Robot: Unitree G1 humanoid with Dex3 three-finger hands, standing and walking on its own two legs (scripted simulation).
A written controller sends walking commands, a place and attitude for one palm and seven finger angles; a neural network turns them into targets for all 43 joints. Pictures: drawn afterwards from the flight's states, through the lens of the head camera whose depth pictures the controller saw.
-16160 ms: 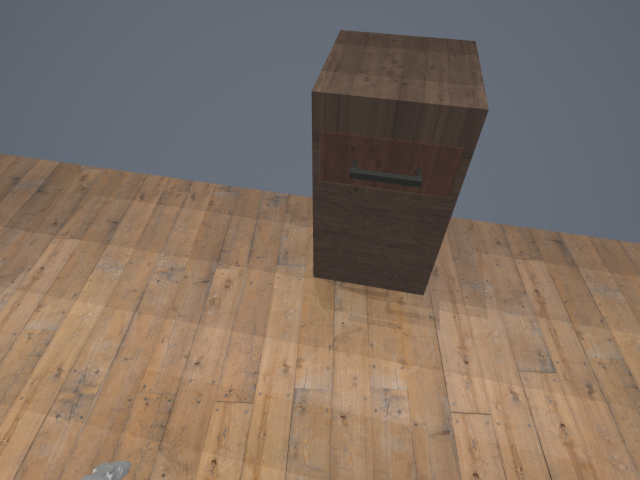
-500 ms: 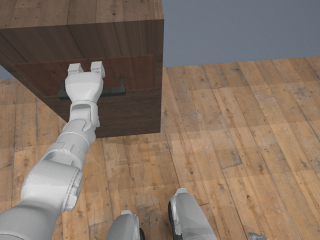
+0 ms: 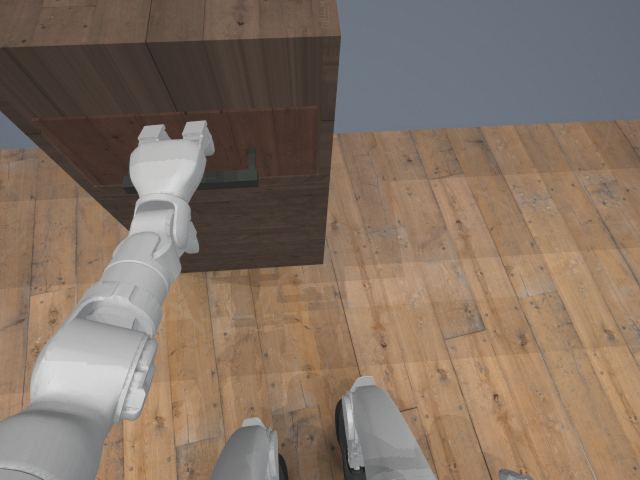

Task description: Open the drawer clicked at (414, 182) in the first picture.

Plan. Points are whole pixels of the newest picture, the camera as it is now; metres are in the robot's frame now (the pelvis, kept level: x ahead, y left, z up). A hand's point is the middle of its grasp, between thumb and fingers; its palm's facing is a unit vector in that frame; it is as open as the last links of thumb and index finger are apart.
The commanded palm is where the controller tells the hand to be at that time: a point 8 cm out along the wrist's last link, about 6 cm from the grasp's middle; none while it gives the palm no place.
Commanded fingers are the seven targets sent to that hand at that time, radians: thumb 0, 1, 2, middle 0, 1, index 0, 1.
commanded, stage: re-aim the fingers above the handle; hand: left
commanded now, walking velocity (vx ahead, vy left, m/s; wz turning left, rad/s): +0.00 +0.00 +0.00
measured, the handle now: (193, 169) +0.57 +0.13 -0.08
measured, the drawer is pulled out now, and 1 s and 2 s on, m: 0.00 0.00 0.00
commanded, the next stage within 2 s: none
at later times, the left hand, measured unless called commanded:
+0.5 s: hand (189, 182) +0.51 +0.12 -0.03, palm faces -0.06 -0.06 -1.00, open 13.8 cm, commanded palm +0.48 +0.14 +0.02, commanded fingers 0.00 -0.50 0.30 -0.30 -1.20 -0.30 -1.20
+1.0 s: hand (185, 177) +0.51 +0.13 -0.02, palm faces -0.01 -0.03 -1.00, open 13.8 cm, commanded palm +0.48 +0.14 +0.02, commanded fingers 0.00 -0.50 0.30 -0.30 -1.20 -0.30 -1.20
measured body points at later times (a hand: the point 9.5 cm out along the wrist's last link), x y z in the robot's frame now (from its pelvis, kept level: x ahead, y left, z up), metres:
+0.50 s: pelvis +0.01 +0.01 +0.01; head +0.16 -0.01 +0.43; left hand +0.51 +0.12 +0.03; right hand +0.03 -0.26 -0.13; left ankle -0.03 +0.11 -0.63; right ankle +0.07 -0.10 -0.63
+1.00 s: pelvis +0.01 +0.00 +0.01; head +0.16 -0.02 +0.43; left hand +0.51 +0.13 +0.04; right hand +0.05 -0.27 -0.14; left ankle -0.03 +0.11 -0.63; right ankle +0.07 -0.10 -0.63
